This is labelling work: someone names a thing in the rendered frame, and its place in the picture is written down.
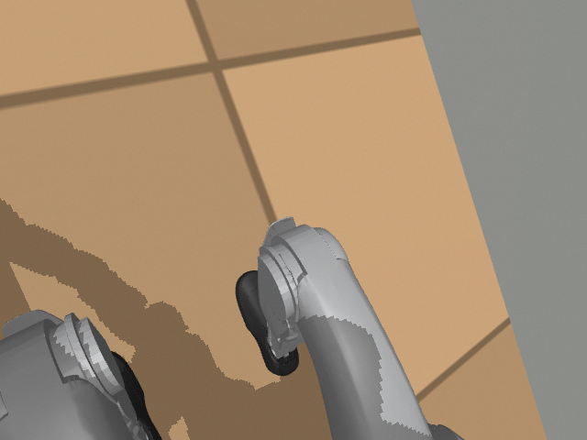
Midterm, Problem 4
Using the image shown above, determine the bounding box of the left robot foot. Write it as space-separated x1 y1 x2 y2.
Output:
111 351 162 440

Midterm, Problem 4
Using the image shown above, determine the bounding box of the right robot hand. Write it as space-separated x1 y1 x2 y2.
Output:
426 421 464 440

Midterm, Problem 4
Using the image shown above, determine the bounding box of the right robot foot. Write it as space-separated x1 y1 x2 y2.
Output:
236 270 299 376

